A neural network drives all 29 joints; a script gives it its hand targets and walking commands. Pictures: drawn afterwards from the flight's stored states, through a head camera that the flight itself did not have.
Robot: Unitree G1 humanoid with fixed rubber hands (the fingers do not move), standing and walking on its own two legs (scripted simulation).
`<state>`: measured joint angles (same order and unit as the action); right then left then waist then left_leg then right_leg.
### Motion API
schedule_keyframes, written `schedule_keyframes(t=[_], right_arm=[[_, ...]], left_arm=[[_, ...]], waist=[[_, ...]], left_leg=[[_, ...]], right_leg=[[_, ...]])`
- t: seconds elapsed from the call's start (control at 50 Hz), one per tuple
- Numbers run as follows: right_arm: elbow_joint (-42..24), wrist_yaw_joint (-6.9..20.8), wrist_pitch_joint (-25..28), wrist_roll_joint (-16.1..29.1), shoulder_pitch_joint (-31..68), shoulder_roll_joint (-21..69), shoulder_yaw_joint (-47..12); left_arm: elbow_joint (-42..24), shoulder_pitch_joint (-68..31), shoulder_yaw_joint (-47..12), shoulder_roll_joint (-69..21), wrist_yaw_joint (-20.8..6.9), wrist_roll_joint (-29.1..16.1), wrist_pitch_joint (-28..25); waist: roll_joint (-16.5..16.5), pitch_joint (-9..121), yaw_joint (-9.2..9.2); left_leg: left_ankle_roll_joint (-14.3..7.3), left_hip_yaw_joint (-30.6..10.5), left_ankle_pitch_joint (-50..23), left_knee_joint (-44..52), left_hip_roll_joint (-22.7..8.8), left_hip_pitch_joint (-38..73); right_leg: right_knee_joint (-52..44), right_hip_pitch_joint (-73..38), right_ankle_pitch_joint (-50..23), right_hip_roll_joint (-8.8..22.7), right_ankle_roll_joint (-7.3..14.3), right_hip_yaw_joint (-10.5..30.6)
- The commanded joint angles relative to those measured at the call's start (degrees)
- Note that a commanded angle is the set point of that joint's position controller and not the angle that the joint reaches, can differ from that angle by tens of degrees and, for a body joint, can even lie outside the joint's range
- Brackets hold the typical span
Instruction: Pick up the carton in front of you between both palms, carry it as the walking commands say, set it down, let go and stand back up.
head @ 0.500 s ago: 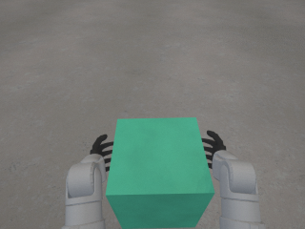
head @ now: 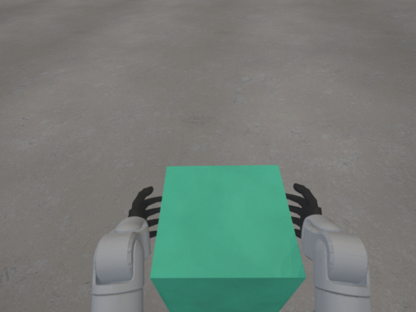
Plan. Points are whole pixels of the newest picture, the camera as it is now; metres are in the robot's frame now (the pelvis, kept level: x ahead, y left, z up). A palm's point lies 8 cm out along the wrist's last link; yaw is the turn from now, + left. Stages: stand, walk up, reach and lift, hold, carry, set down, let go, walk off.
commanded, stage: carry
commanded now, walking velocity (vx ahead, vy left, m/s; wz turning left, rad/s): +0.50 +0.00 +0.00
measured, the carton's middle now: (222, 245) +0.27 +0.00 +0.01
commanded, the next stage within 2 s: none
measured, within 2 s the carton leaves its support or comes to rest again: neither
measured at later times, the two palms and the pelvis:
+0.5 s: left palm (153, 131) +0.57 +0.18 +0.07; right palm (264, 130) +0.56 -0.12 +0.08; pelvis +0.31 +0.04 +0.01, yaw -3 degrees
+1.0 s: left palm (179, 73) +0.88 +0.13 +0.09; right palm (263, 70) +0.89 -0.17 +0.09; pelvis +0.62 -0.02 +0.02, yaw +0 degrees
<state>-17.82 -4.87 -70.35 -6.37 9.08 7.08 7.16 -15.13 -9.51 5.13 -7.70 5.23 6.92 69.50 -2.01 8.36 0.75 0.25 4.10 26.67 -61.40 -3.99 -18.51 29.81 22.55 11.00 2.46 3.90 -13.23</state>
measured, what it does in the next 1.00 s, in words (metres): walks ahead: left foot, then right foot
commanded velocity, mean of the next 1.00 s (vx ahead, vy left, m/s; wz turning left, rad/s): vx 0.50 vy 0.00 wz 0.00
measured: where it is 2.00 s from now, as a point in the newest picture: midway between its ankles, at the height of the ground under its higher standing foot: (217, 183)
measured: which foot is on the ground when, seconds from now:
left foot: up 0.00-0.32, down 0.34-0.80, up 0.82-1.00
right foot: down 0.00-0.36, up 0.38-0.76, down 0.78-1.00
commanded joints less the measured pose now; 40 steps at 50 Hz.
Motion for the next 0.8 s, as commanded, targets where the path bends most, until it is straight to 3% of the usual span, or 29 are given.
schedule_keyframes(t=[0.0,0.04,0.1,0.2,0.26,0.3,0.32,0.34,0.36,0.38,0.42,0.44,0.48,0.52,0.58,0.66,0.7,0.74,0.76,0.78], right_arm=[[-2.16,14.77,0.12,24.05,28.47,51.56,-42.32],[-2.34,14.55,0.86,23.61,29.09,53.87,-42.60],[-4.24,13.96,1.48,23.00,28.63,55.24,-42.56],[-5.61,13.26,0.66,22.38,25.56,52.98,-42.26],[-4.35,13.77,-0.02,22.35,24.20,51.76,-41.83],[-2.35,14.18,-0.12,22.28,22.74,51.35,-41.21],[-1.23,14.40,-0.08,22.13,21.93,51.21,-40.73],[0.74,14.67,0.39,21.25,21.59,50.72,-39.97],[1.55,14.77,0.99,21.32,21.42,52.16,-40.10],[-0.08,14.89,1.38,22.36,23.11,53.75,-40.50],[-2.33,15.08,2.48,23.65,25.90,57.41,-41.74],[-3.59,15.14,3.01,24.39,27.54,58.40,-42.40],[-5.99,15.25,3.65,25.64,28.56,58.75,-43.36],[-7.49,15.47,3.91,26.12,27.38,58.04,-43.78],[-9.21,15.51,3.70,26.11,25.50,55.65,-43.96],[-9.78,14.80,2.20,24.65,22.55,51.31,-42.78],[-8.79,14.51,1.25,23.64,21.98,49.63,-42.18],[-7.77,14.35,0.27,23.01,22.40,48.44,-41.90],[-7.29,14.30,-0.19,22.78,22.95,47.46,-41.75],[-7.81,14.28,-0.96,23.07,24.89,47.10,-42.13]], left_arm=[[-7.15,-29.36,-39.51,-51.27,-14.54,-24.71,-0.18],[-7.88,-31.06,-40.36,-53.18,-15.04,-25.69,-0.70],[-10.40,-31.41,-40.95,-53.45,-15.51,-26.94,-0.90],[-11.26,-27.89,-40.46,-50.76,-15.26,-26.07,0.05],[-9.22,-25.62,-39.78,-49.67,-15.12,-24.51,0.58],[-7.92,-25.27,-39.83,-49.40,-15.17,-23.91,0.84],[-7.33,-25.10,-39.81,-48.73,-15.21,-23.74,0.95],[-8.31,-26.85,-40.54,-49.16,-15.26,-24.34,1.42],[-8.03,-27.99,-41.17,-49.68,-15.50,-24.70,1.43],[-7.32,-28.78,-41.42,-51.37,-15.70,-25.00,0.80],[-7.85,-29.86,-41.73,-54.25,-15.92,-25.46,-0.73],[-8.31,-30.31,-42.09,-55.52,-15.81,-25.61,-1.40],[-9.48,-29.81,-42.41,-57.11,-15.22,-25.49,-2.46],[-11.01,-28.30,-42.58,-57.06,-14.37,-24.74,-3.21],[-13.24,-26.50,-42.60,-55.18,-13.42,-23.91,-3.18],[-14.46,-24.88,-41.83,-50.86,-13.29,-23.88,-1.34],[-13.45,-24.23,-41.06,-48.99,-13.73,-23.92,-0.15],[-11.33,-23.58,-40.04,-47.83,-14.23,-23.82,0.79],[-9.97,-23.10,-39.41,-47.29,-14.46,-23.77,1.15],[-8.28,-22.80,-38.26,-46.00,-14.60,-23.04,1.21]], waist=[[4.28,12.81,0.25],[6.89,11.74,0.13],[8.21,9.54,0.15],[9.78,8.16,0.54],[10.34,7.05,0.65],[6.96,9.87,-0.56],[3.72,13.13,-1.76],[-9.19,17.17,-2.50],[-17.22,16.36,-2.44],[-12.32,15.91,-2.09],[-2.12,15.14,-1.87],[-0.90,14.56,-1.56],[-3.66,14.34,-1.45],[-5.36,13.56,-1.53],[-5.92,11.27,-1.66],[-7.28,8.33,-2.01],[-7.38,7.32,-1.86],[-4.23,9.56,-0.69],[-1.08,12.81,0.38],[12.06,16.74,1.29]], left_leg=[[-1.16,-4.63,-5.32,-3.81,-4.12,-21.00],[-0.49,-2.05,-9.11,4.04,-3.50,-17.19],[0.91,0.79,-14.78,16.53,-3.17,-15.92],[0.54,6.01,-23.29,30.49,-0.24,-11.49],[-0.33,8.39,-23.32,34.58,0.35,-7.03],[-1.17,12.40,-19.19,37.55,3.25,6.99],[-2.12,6.25,-16.32,37.27,-1.54,18.96],[-9.26,-19.26,-9.93,43.22,-15.98,30.01],[-13.74,-32.19,-16.38,47.95,-21.07,35.86],[-13.85,-28.50,-23.01,46.31,-21.27,35.14],[-10.44,-19.08,-26.97,45.43,-18.33,28.39],[-8.55,-15.23,-25.21,47.25,-17.03,24.52],[-7.44,-9.11,-22.55,49.49,-15.24,21.74],[-8.05,-5.58,-22.04,50.89,-14.14,21.97],[-7.78,-0.74,-27.21,50.50,-11.83,22.89],[-6.09,3.14,-32.78,48.89,-10.77,23.66],[-4.92,4.11,-34.63,45.94,-10.58,24.23],[-2.54,9.05,-39.86,33.61,-7.59,19.39],[-0.84,9.71,-34.77,23.35,-6.12,11.55],[1.95,9.34,-21.35,6.31,-1.04,-3.12]], right_leg=[[-16.59,-25.57,-3.61,18.53,6.03,26.08],[-19.74,-21.06,0.78,16.57,4.19,19.55],[-22.26,-20.09,1.55,14.57,4.37,14.14],[-19.01,-23.23,-9.58,11.98,2.71,7.97],[-14.65,-24.57,-12.31,11.72,1.17,6.49],[-1.90,-20.00,-18.27,8.70,-1.05,1.63],[8.64,-12.02,-14.02,7.47,-3.11,0.63],[26.34,2.75,-2.69,1.43,-6.39,0.94],[35.77,17.03,17.03,-2.77,-6.37,5.45],[41.96,20.54,18.25,0.35,-4.64,10.33],[39.38,19.21,12.98,4.53,-3.07,13.03],[34.98,16.67,9.74,5.51,-2.97,13.30],[28.48,13.27,6.51,4.69,-3.44,10.95],[21.88,13.29,3.80,4.29,-4.32,9.13],[10.09,12.40,-1.09,3.23,-4.93,6.24],[0.40,7.86,-7.54,1.16,-3.87,2.49],[-2.63,4.35,-7.64,0.71,-2.87,1.38],[-6.25,-9.77,-4.89,-2.66,-2.06,-2.70],[-5.28,-21.86,-1.99,0.56,-1.56,1.72],[-9.83,-33.30,3.13,14.84,4.48,25.46]])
